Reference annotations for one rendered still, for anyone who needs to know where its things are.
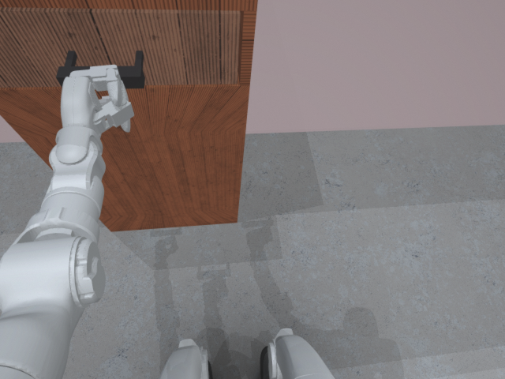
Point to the left robot thigh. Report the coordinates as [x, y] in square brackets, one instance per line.
[190, 362]

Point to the right robot thigh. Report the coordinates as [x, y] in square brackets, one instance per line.
[291, 357]

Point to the robot left hand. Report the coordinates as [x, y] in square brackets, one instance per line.
[79, 102]

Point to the left robot forearm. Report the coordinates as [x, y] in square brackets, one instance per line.
[74, 199]

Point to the left robot upper arm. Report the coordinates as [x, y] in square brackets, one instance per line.
[44, 288]

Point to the cabinet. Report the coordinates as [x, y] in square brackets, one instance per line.
[180, 164]

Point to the drawer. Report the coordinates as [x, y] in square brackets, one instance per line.
[179, 46]

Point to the handle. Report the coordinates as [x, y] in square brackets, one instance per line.
[132, 76]

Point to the robot thigh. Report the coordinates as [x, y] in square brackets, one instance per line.
[291, 357]
[190, 362]

